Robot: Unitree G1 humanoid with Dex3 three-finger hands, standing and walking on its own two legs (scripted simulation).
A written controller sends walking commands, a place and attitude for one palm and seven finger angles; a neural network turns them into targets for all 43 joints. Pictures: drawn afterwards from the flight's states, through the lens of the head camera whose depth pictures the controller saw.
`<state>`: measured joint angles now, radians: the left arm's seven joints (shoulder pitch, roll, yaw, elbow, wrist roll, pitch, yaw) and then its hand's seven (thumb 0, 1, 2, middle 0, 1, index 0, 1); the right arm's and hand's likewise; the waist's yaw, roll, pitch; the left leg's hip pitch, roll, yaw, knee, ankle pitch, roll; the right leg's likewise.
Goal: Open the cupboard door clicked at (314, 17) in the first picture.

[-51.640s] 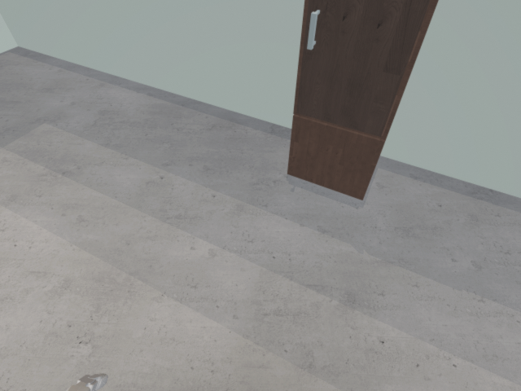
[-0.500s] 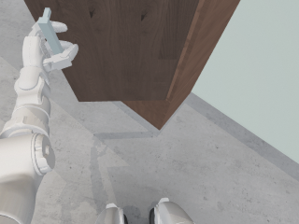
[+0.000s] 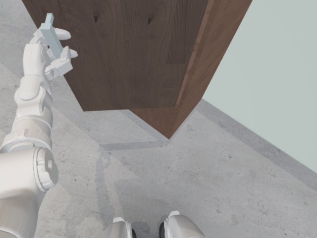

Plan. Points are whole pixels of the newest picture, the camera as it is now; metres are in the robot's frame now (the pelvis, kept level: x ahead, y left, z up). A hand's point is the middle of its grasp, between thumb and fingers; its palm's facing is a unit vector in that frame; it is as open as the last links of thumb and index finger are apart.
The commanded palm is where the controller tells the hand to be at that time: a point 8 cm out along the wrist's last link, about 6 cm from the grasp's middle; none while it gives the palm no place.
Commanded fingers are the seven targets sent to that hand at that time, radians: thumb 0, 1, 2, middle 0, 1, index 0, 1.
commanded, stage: pull the door open along its arc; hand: left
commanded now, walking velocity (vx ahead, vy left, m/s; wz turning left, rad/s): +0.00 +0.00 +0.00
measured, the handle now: (58, 43) +0.58 +0.19 +0.09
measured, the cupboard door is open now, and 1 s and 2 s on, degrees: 43 87 88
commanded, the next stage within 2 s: open thumb and fingers to let go in 0.74 s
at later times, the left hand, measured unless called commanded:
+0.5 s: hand (92, 121) +0.36 +0.10 +0.09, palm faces +0.15 -0.99 +0.08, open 5.9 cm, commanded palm +0.30 +0.17 +0.08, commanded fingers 0.00 0.90 0.90 -0.40 -1.35 -0.40 -1.35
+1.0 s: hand (131, 146) +0.31 +0.03 +0.09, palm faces +0.41 -0.91 -0.03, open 6.0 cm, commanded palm +0.25 +0.08 +0.08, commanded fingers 0.00 0.27 0.63 -0.35 -1.28 -0.35 -1.28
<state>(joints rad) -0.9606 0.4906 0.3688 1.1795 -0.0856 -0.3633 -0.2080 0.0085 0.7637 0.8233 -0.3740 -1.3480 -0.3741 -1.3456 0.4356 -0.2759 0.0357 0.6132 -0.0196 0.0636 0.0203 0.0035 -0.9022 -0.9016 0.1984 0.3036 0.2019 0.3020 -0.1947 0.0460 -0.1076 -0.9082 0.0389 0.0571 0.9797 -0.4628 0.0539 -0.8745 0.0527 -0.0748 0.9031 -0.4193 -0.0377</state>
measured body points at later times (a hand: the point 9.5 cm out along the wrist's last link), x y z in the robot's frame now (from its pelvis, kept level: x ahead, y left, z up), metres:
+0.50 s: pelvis +0.01 -0.01 +0.02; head +0.06 -0.01 +0.47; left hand +0.35 +0.16 +0.09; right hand +0.14 -0.25 -0.09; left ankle -0.01 +0.08 -0.68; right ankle +0.00 -0.10 -0.68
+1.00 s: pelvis +0.00 -0.07 +0.02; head +0.04 -0.09 +0.47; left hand +0.28 +0.08 +0.09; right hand +0.19 -0.27 -0.09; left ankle -0.01 +0.08 -0.68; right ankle +0.00 -0.10 -0.68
